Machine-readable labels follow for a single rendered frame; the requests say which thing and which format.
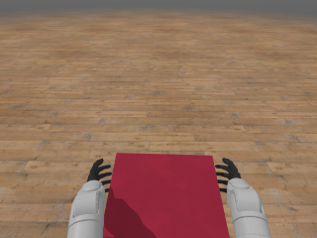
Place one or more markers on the robot right forearm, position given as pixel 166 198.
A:
pixel 247 210

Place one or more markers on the carton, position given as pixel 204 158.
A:
pixel 164 196

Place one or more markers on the robot left hand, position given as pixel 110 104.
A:
pixel 95 170

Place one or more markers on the robot left forearm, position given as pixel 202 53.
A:
pixel 86 219

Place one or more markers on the robot right hand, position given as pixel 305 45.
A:
pixel 232 173

